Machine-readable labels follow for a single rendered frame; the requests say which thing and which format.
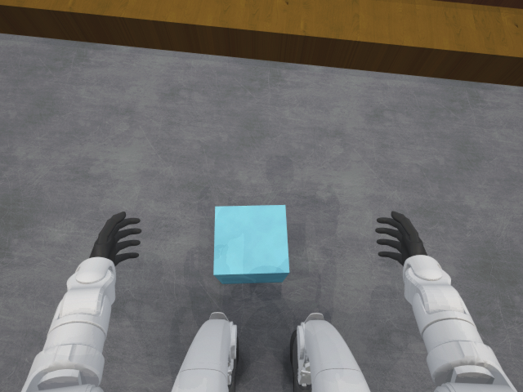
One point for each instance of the robot thigh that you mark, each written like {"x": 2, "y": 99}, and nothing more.
{"x": 333, "y": 367}
{"x": 205, "y": 367}

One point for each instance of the left robot forearm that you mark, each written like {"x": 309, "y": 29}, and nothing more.
{"x": 72, "y": 354}

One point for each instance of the right robot forearm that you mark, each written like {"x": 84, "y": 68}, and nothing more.
{"x": 456, "y": 352}

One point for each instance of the robot right hand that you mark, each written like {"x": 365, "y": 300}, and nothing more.
{"x": 409, "y": 243}

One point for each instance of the right robot thigh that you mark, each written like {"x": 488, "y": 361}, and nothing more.
{"x": 333, "y": 367}

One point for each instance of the left robot thigh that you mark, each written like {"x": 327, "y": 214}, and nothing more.
{"x": 205, "y": 367}

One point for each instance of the robot left hand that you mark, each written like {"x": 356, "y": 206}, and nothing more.
{"x": 107, "y": 245}

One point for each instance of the carton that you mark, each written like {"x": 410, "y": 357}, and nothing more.
{"x": 251, "y": 244}

